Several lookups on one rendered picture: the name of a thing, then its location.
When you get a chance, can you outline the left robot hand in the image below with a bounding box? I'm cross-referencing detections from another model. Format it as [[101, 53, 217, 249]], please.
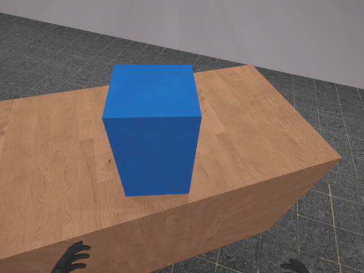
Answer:
[[51, 241, 91, 273]]

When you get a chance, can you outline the right robot hand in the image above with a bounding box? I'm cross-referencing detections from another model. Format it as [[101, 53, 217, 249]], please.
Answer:
[[280, 258, 310, 273]]

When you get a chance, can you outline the pedestal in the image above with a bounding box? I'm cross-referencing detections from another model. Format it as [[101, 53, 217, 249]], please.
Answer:
[[0, 64, 342, 273]]

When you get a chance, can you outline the carton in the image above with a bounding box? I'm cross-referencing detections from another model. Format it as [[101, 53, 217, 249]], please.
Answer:
[[102, 64, 202, 196]]

